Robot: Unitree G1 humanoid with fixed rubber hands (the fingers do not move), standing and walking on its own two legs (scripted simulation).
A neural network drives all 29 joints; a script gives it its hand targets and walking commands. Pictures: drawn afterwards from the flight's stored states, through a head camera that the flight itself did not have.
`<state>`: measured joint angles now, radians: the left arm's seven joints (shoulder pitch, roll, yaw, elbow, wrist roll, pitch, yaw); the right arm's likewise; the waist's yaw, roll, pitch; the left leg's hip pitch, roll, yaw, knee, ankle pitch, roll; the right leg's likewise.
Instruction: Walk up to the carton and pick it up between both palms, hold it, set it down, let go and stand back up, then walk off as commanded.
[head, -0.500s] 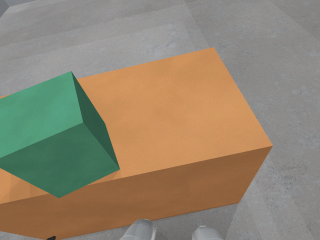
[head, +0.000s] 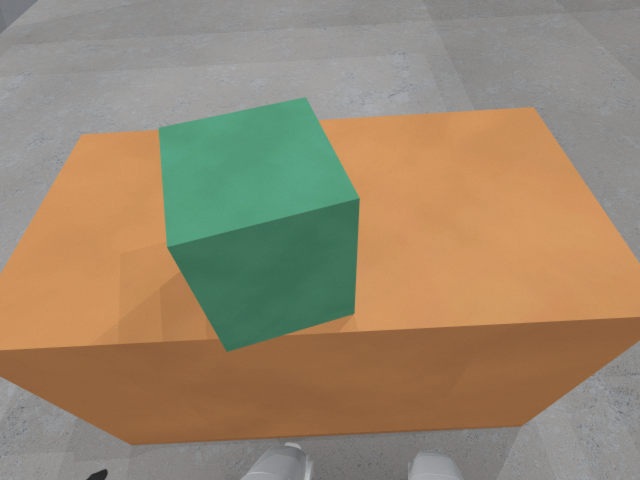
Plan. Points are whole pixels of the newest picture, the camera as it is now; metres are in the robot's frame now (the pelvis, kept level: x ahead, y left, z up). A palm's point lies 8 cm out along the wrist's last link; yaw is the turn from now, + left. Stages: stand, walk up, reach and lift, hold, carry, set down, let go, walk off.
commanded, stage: walk up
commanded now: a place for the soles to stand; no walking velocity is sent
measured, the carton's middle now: (265, 228) +0.44 +0.09 +0.05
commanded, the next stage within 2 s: none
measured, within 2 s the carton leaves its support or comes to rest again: neither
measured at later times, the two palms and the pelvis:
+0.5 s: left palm out of the picture +0.09 +0.30 -0.12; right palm out of the picture +0.04 -0.34 -0.05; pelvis -0.01 -0.01 +0.02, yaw +0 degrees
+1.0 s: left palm out of the picture +0.04 +0.24 -0.04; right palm out of the picture +0.00 -0.40 -0.11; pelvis -0.03 -0.09 +0.04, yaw +0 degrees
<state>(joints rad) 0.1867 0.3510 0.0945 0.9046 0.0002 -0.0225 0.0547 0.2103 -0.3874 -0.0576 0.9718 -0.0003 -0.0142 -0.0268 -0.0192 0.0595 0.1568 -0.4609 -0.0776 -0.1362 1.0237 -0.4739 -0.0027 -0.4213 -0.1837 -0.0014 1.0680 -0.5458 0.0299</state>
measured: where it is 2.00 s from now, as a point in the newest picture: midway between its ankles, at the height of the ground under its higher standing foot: outside the picture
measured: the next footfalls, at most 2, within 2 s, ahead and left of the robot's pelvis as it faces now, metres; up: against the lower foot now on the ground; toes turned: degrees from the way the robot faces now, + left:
right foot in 0.58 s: +0.05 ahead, -0.14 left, +0.00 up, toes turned -2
left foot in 1.32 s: +0.06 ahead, +0.10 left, +0.00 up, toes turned -6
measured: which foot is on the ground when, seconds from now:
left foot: down 0.00-0.60, up 0.62-1.00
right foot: up 0.00-0.56, down 0.58-1.00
